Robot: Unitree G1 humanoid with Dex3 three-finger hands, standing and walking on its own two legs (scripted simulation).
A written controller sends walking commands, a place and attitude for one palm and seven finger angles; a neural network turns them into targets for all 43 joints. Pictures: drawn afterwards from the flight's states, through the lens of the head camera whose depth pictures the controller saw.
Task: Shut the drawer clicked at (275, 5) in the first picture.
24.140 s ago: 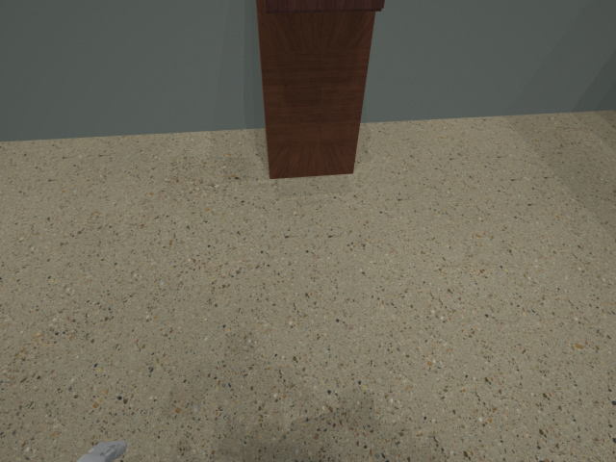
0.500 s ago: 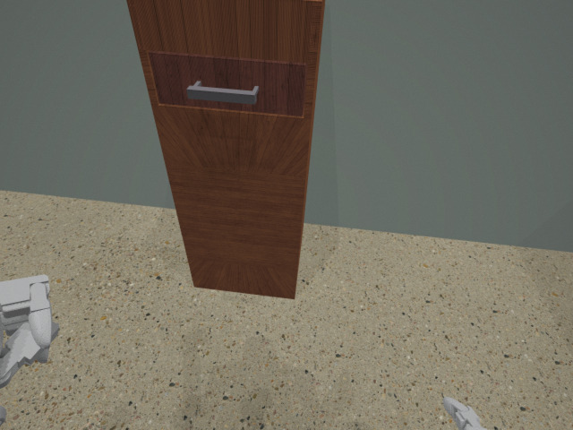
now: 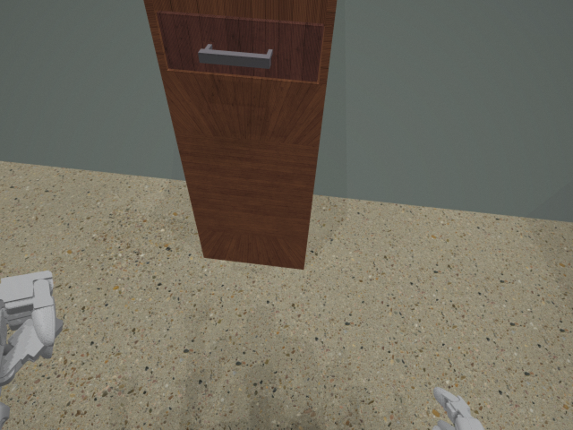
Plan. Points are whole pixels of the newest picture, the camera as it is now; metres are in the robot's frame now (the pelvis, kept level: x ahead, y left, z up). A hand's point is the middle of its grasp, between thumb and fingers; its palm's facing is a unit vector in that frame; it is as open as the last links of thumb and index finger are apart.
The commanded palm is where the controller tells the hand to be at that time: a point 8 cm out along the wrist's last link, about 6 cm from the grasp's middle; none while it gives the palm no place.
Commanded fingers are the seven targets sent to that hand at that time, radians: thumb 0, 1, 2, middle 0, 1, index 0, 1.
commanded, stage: stop stepping back and stand still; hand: left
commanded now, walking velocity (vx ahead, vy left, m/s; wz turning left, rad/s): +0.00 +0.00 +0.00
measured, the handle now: (237, 54) +0.87 +0.17 +0.14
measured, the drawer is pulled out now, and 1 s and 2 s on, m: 0.00 0.00 0.00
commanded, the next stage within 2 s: let the arm hang, fingers relaxed in 0.36 s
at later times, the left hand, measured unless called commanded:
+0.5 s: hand (62, 324) +0.19 +0.25 +0.14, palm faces +0.31 -0.83 -0.47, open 3.2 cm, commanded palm none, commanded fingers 0.00 0.90 0.90 -1.28 -1.47 -1.28 -1.47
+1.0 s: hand out of the picture -0.05 +0.21 -0.16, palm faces +0.03 -0.97 -0.26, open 4.9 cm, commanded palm none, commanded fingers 0.00 0.90 0.90 -0.28 -0.39 -0.28 -0.39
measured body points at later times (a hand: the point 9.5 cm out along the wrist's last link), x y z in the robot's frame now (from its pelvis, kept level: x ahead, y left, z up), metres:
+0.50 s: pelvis +0.00 +0.01 +0.01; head +0.01 +0.00 +0.46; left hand +0.17 +0.29 +0.16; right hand +0.18 -0.22 -0.08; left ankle +0.02 +0.12 -0.73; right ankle +0.01 -0.10 -0.73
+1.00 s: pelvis -0.02 +0.01 +0.01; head +0.00 +0.00 +0.46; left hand -0.05 +0.26 -0.14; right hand -0.04 -0.22 -0.15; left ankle +0.02 +0.12 -0.73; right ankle +0.01 -0.10 -0.73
